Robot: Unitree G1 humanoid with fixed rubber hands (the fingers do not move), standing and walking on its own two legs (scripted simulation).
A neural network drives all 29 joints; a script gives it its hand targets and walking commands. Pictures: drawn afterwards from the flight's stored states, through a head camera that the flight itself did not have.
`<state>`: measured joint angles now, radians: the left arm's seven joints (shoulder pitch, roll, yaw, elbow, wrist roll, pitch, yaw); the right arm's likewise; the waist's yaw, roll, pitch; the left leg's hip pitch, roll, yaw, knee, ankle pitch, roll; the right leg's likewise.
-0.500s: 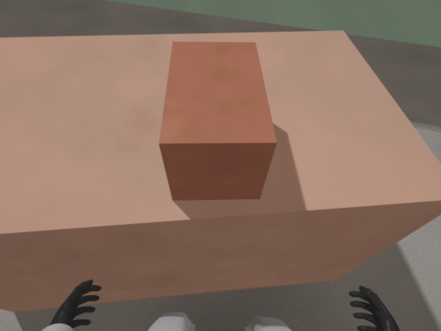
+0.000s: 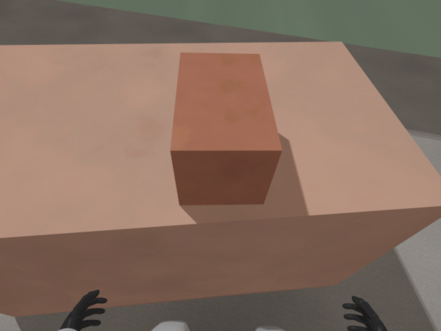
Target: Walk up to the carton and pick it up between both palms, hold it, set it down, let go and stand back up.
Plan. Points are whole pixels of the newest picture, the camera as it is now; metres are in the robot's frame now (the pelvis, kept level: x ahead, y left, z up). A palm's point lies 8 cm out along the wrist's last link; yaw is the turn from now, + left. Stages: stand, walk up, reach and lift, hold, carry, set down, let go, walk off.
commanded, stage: stand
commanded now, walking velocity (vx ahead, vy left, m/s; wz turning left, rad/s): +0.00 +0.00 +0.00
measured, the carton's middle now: (221, 126) +0.49 +0.02 +0.06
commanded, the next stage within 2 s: walk up in 0.32 s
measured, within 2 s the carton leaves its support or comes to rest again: neither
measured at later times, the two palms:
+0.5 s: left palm out of the picture +0.08 +0.30 -0.10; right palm out of the picture +0.10 -0.28 -0.09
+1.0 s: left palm out of the picture +0.07 +0.30 -0.10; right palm out of the picture +0.10 -0.29 -0.10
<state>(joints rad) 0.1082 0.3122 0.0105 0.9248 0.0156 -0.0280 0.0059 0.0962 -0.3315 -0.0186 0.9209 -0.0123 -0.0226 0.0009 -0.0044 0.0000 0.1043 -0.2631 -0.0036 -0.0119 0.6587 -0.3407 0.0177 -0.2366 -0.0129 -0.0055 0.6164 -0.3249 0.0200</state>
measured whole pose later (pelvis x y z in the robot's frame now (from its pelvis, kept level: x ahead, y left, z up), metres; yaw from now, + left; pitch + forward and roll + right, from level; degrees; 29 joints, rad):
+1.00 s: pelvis -0.02 +0.00 +0.01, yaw +5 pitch -3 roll -1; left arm 0.06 0.34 0.03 1.00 0.02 -0.01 0.00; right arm 0.09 -0.34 -0.04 0.98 -0.02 0.01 0.02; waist 0.00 0.01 0.14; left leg -0.24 -0.04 -0.08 0.51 -0.22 0.02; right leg -0.18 -0.05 -0.08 0.47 -0.23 0.02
